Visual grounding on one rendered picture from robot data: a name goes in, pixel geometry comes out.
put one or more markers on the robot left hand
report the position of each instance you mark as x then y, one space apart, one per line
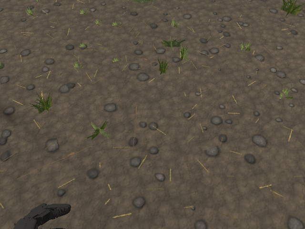
41 214

